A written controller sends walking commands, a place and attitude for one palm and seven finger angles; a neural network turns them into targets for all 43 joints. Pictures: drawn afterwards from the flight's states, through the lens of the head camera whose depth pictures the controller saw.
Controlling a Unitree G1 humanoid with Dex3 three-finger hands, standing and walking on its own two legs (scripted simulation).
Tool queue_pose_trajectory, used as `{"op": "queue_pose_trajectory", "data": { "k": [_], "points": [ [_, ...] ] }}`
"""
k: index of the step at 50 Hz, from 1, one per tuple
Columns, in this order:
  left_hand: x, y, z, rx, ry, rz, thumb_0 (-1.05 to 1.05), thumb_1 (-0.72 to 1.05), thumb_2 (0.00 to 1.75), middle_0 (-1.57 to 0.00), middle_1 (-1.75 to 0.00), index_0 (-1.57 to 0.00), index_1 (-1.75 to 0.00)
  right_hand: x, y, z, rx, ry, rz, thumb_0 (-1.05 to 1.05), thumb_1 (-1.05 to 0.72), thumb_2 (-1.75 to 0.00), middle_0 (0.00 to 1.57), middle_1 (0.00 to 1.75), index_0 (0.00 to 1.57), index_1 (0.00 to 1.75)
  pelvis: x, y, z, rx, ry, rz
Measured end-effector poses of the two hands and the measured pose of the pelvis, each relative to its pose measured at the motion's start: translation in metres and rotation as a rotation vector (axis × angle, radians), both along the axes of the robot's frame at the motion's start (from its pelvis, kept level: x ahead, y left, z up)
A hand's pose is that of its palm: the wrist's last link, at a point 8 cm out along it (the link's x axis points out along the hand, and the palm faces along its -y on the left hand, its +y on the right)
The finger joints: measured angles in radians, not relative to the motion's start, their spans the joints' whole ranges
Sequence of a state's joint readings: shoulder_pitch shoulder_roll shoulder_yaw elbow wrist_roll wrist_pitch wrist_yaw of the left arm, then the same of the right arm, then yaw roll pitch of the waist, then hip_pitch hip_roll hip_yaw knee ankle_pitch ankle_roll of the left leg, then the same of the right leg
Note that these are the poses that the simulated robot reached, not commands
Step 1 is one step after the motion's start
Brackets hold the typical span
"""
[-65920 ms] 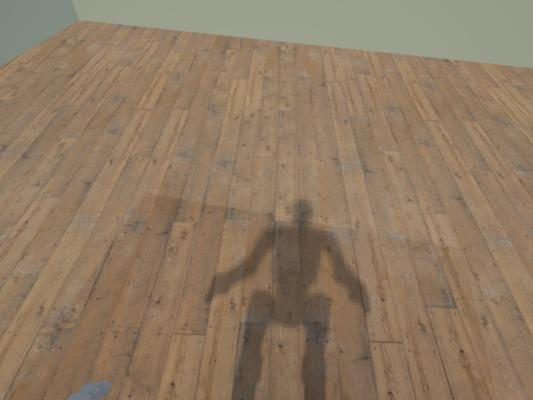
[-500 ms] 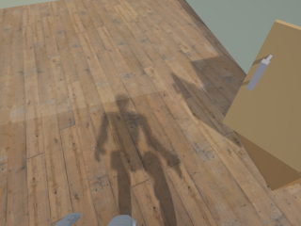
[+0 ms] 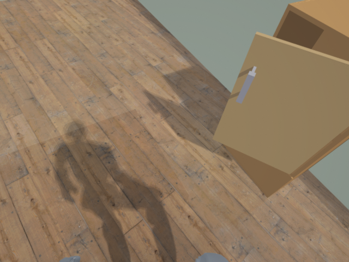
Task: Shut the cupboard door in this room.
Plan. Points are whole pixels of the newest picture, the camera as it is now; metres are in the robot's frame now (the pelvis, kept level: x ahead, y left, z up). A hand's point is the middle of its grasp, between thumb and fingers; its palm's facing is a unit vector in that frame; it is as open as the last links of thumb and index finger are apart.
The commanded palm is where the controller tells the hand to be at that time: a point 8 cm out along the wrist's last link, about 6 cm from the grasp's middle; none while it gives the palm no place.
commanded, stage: turn to face it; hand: left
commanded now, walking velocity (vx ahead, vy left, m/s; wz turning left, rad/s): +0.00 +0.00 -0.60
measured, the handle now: (246, 84) +0.71 -0.22 -0.03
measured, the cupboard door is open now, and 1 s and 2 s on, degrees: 32 32 32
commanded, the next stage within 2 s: take the last steps up to it in 0.66 s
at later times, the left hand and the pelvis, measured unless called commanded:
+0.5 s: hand out of the picture +0.13 +0.13 -0.16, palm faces -0.23 -0.94 -0.24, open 7.4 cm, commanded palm none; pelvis +0.01 -0.04 +0.00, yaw -14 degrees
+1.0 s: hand (128, 245) +0.18 +0.12 -0.17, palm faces -0.40 -0.89 -0.21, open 7.4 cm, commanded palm none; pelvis +0.04 -0.04 +0.00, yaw -25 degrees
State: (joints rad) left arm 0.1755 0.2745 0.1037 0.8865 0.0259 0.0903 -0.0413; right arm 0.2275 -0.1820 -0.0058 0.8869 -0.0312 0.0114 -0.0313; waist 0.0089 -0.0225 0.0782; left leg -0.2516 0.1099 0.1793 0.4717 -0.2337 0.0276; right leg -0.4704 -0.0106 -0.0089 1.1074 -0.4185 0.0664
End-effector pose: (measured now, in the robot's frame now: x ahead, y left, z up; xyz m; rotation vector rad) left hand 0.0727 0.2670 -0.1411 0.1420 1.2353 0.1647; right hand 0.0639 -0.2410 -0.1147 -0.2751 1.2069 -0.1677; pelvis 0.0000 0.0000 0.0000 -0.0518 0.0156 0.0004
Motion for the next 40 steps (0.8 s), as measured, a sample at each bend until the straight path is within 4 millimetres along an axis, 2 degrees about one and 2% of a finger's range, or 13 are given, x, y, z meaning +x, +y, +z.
{"op": "queue_pose_trajectory", "data": {
  "k": [6,12,15,19,25,29,33,36,40],
  "points": [
    [0.032,-0.017,0.007,0.024,-0.006,-0.108,0.01,0.91,0.90,-0.19,-0.30,-0.20,-0.30,-0.042,-0.014,-0.013,0.030,0.046,-0.126,0.00,-0.90,-0.90,0.20,0.30,0.20,0.30,0.000,-0.007,-0.002,0.012,-0.001,-0.080],
    [0.069,-0.057,0.011,0.066,-0.084,-0.223,0.01,0.90,0.90,-0.19,-0.30,-0.20,-0.30,-0.085,-0.044,-0.044,0.076,0.095,-0.241,0.00,-0.90,-0.90,0.20,0.30,0.20,0.30,0.000,-0.032,-0.019,0.052,-0.005,-0.151],
    [0.072,-0.075,0.017,0.078,-0.098,-0.254,0.01,0.90,0.90,-0.19,-0.30,-0.20,-0.30,-0.094,-0.057,-0.051,0.078,0.125,-0.282,0.01,-0.90,-0.90,0.20,0.30,0.20,0.30,-0.001,-0.037,-0.018,0.047,-0.007,-0.179],
    [0.066,-0.087,0.023,0.080,-0.064,-0.273,0.01,0.90,0.90,-0.20,-0.30,-0.20,-0.30,-0.088,-0.064,-0.041,0.081,0.093,-0.312,0.01,-0.91,-0.90,0.20,0.30,0.20,0.30,0.001,-0.042,-0.008,0.064,-0.003,-0.217],
    [0.062,-0.093,0.016,0.048,-0.022,-0.288,0.01,0.90,0.90,-0.20,-0.30,-0.20,-0.30,-0.071,-0.063,-0.029,0.073,0.042,-0.329,0.01,-0.91,-0.90,0.19,0.30,0.19,0.30,0.008,-0.043,-0.004,0.061,0.006,-0.252],
    [0.060,-0.088,0.004,0.022,0.006,-0.283,0.01,0.90,0.90,-0.20,-0.30,-0.20,-0.30,-0.055,-0.056,-0.023,0.053,0.021,-0.332,0.01,-0.91,-0.90,0.20,0.30,0.20,0.30,0.017,-0.037,-0.006,0.051,0.007,-0.280],
    [0.064,-0.073,-0.015,-0.001,0.045,-0.278,0.01,0.90,0.90,-0.20,-0.30,-0.20,-0.30,-0.040,-0.043,-0.021,0.019,-0.029,-0.338,0.01,-0.91,-0.90,0.20,0.30,0.20,0.30,0.029,-0.024,-0.014,0.031,0.005,-0.308],
    [0.069,-0.065,-0.020,-0.001,0.074,-0.291,0.01,0.90,0.90,-0.20,-0.30,-0.20,-0.30,-0.039,-0.030,-0.016,0.012,-0.034,-0.337,0.00,-0.91,-0.90,0.20,0.30,0.20,0.30,0.032,-0.019,-0.013,0.038,-0.006,-0.335],
    [0.080,-0.061,-0.013,0.003,0.086,-0.320,0.01,0.90,0.90,-0.20,-0.30,-0.20,-0.30,-0.048,-0.016,-0.011,0.022,-0.011,-0.353,0.00,-0.90,-0.90,0.20,0.30,0.20,0.30,0.033,-0.016,-0.006,0.027,-0.008,-0.358]
  ]
}}
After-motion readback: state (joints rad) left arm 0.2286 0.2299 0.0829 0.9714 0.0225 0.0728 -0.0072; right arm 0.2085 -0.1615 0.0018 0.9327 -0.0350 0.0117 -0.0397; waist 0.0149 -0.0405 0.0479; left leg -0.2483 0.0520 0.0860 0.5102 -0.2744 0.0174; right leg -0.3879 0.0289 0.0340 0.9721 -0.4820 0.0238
